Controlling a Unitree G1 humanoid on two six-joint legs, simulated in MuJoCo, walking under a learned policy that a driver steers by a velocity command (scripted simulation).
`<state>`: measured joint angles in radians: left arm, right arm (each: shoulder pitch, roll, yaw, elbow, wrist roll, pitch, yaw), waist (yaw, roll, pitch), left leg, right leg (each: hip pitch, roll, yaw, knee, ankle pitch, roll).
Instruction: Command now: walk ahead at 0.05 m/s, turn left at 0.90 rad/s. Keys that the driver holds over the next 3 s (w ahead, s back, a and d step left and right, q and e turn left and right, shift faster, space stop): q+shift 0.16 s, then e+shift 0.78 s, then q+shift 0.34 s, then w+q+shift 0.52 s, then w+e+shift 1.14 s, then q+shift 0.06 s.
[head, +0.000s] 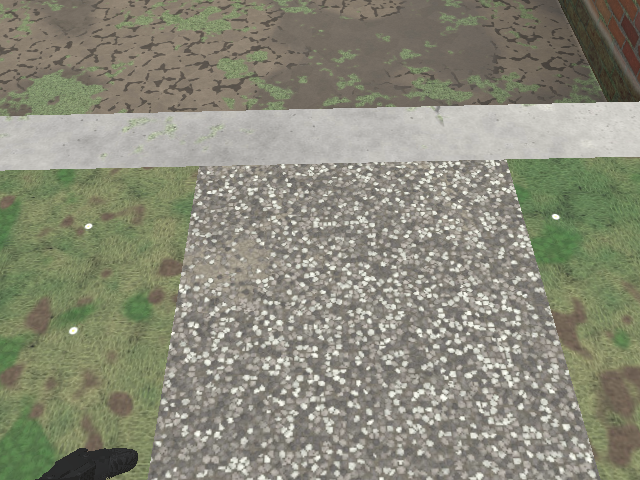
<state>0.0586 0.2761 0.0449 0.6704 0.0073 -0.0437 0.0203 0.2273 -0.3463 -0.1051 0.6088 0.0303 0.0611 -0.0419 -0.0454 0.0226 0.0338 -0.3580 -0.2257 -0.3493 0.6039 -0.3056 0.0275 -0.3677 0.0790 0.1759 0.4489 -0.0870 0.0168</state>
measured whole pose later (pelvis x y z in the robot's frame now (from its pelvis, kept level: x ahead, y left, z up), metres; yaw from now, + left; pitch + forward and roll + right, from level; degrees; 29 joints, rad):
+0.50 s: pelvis +0.03 -0.01 +0.01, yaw +7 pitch +2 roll +0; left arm 0.24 0.31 0.06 0.76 -0.03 0.01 0.00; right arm 0.15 -0.24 -0.03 0.63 -0.03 0.05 -0.04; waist 0.05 -0.02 0.03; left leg -0.23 0.02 0.00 0.48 -0.29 -0.01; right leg -0.47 0.02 0.02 0.87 -0.47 0.03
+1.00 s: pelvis +0.04 -0.07 +0.01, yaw -18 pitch +3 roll +2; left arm 0.19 0.32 0.08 0.59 -0.01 0.03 0.03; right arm 0.08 -0.32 -0.09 0.68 -0.01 0.00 -0.03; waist 0.01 0.03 0.05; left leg -0.58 -0.01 -0.07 1.04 -0.33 -0.07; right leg -0.33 0.07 0.10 0.47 -0.18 -0.07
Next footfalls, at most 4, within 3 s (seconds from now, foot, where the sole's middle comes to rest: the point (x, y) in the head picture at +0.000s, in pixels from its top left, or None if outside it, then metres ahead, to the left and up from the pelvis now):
0.40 left None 0.03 0.13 -0.77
0.76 right None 0.08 -0.15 -0.77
1.28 left None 0.12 0.05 -0.77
1.64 right None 0.26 -0.22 -0.77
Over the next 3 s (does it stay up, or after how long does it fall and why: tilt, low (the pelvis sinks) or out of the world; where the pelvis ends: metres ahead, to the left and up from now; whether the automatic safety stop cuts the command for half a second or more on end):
stays up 1.23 -0.01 -0.03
